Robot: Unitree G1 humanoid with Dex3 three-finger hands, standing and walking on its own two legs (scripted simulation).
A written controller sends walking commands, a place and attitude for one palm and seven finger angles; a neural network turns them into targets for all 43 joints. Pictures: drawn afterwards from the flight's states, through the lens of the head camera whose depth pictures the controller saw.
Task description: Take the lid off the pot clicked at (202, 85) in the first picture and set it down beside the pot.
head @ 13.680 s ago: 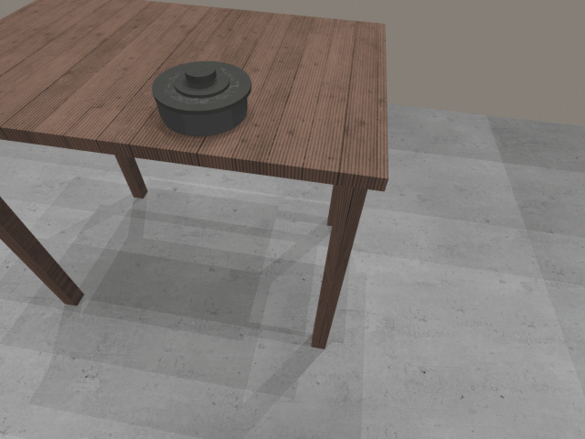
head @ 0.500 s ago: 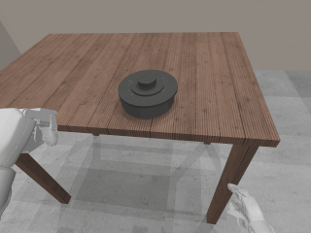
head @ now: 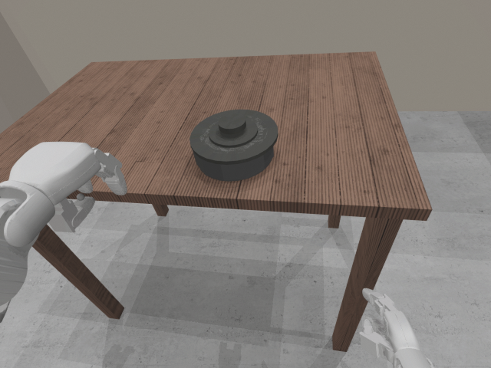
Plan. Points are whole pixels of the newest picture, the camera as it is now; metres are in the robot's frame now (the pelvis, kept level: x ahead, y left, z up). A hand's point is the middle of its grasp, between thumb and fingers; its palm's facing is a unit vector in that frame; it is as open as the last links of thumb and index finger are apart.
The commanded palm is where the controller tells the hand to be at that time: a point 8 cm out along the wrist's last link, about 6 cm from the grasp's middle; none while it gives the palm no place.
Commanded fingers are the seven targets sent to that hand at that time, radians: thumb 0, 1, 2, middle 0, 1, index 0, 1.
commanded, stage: reach forward and open the fingers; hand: left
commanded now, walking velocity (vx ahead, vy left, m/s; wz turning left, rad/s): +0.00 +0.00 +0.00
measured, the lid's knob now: (232, 123) +0.52 +0.10 +0.16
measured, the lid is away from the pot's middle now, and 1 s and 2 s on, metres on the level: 0.00 0.00 0.00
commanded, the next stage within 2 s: move the open hand above the knob in 0.36 s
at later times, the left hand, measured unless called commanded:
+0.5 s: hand (105, 170) +0.31 +0.24 +0.22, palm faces -0.05 +0.02 -1.00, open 9.9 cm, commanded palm +0.28 +0.23 +0.29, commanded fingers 0.00 -0.37 1.65 -0.87 -0.08 -0.87 -0.08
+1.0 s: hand (158, 139) +0.38 +0.18 +0.22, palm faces -0.06 +0.00 -1.00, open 9.9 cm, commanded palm +0.34 +0.18 +0.29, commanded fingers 0.00 -0.37 1.65 -0.87 -0.08 -0.87 -0.08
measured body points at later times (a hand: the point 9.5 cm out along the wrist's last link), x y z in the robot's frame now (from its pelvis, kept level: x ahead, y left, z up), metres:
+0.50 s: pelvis -0.01 +0.00 +0.00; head -0.03 -0.05 +0.44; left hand +0.31 +0.23 +0.27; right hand +0.20 -0.23 -0.09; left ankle +0.04 +0.09 -0.74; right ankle +0.04 -0.11 -0.74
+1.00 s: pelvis +0.00 +0.00 +0.00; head -0.01 -0.06 +0.44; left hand +0.37 +0.18 +0.28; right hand +0.21 -0.22 -0.10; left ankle +0.04 +0.09 -0.74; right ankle +0.04 -0.11 -0.74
